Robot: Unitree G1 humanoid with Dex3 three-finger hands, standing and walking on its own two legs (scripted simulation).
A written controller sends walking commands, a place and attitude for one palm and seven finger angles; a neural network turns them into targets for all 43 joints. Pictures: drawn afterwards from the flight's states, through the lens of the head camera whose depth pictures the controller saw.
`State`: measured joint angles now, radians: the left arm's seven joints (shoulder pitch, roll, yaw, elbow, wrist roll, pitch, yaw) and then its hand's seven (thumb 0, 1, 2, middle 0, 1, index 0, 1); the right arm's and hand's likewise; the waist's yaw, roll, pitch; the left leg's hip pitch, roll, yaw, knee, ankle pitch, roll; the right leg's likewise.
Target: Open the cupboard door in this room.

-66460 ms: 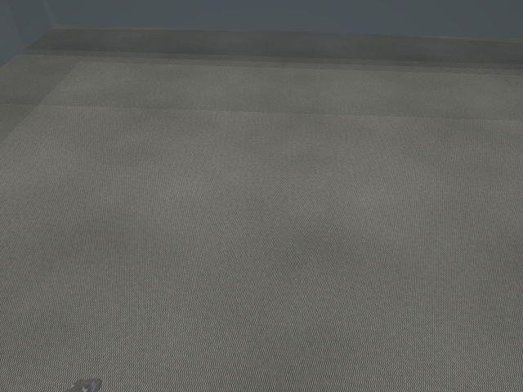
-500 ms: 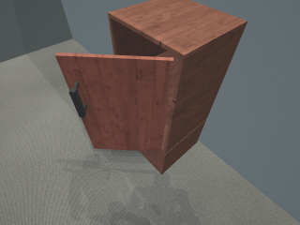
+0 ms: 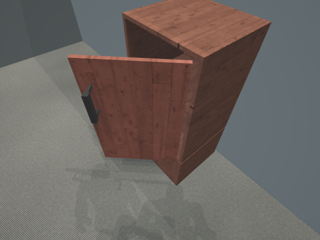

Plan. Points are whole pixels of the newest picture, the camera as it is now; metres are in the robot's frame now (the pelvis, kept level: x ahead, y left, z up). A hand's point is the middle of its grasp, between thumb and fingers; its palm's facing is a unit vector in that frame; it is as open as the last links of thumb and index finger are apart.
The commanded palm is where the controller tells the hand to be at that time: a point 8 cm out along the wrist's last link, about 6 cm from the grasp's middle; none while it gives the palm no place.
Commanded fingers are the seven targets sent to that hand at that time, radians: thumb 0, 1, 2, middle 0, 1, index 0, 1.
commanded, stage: shuffle to correct the standing spot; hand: left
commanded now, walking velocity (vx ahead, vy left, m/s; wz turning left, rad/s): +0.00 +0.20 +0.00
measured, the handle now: (92, 104) +0.54 +0.29 -0.02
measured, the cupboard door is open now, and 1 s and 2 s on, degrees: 46 46 46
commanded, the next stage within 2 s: come to a stop and stand still in 0.10 s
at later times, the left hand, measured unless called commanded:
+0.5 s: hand out of the picture +0.01 +0.27 -0.18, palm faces +0.01 -0.98 -0.19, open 7.4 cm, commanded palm none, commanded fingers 0.00 0.90 0.90 -0.20 -0.30 -0.20 -0.30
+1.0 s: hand out of the picture +0.02 +0.22 -0.17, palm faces -0.01 -0.97 -0.24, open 7.4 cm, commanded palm none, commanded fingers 0.00 0.90 0.90 -0.20 -0.30 -0.20 -0.30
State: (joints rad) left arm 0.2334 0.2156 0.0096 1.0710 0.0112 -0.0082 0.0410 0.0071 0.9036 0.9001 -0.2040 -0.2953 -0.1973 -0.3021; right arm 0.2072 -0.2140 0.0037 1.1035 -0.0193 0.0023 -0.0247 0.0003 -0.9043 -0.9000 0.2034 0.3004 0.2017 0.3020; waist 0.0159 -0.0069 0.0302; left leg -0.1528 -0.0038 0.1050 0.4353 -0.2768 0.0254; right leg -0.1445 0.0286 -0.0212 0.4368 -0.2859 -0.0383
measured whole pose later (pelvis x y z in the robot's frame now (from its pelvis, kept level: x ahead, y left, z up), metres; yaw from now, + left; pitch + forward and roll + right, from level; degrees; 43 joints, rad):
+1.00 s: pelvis +0.00 +0.04 -0.01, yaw -1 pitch -1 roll +0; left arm 0.28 0.15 -0.02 1.08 0.01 -0.02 0.04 0.01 0.92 0.90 -0.20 -0.30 -0.20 -0.30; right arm 0.29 -0.17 0.01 1.08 -0.03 -0.01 -0.02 0.01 -0.92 -0.90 0.20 0.30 0.20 0.30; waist -0.02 0.04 0.02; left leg -0.24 0.02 0.11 0.55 -0.30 0.02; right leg -0.18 -0.02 -0.03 0.55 -0.35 0.00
